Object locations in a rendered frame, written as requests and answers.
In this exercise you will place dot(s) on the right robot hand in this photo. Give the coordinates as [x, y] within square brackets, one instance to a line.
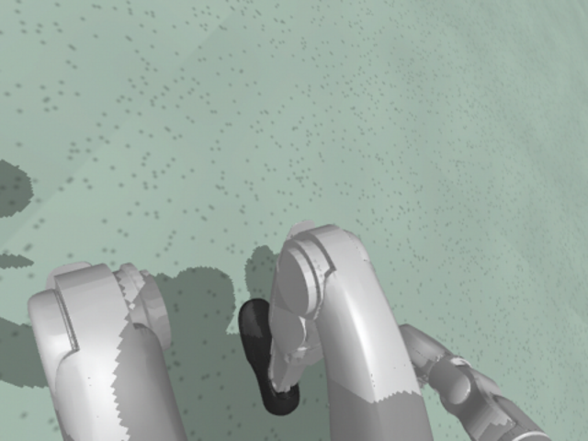
[424, 351]

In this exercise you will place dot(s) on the right robot foot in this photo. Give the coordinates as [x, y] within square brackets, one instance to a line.
[257, 338]

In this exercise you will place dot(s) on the right robot arm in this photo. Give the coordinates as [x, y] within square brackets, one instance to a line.
[476, 400]

